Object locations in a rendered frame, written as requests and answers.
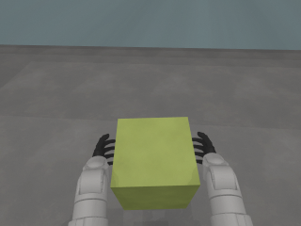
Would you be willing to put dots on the right robot hand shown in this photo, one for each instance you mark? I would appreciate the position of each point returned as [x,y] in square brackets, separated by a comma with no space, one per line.
[206,148]

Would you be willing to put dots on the carton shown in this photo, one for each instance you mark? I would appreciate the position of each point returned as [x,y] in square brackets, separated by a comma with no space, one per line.
[154,164]

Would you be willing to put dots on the robot right forearm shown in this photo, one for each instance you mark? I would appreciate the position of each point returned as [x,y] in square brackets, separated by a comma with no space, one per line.
[224,193]

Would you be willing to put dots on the left robot hand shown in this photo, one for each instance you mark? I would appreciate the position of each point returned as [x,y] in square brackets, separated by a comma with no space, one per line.
[101,150]

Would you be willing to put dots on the robot left forearm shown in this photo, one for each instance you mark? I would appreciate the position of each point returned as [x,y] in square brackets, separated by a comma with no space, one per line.
[91,195]

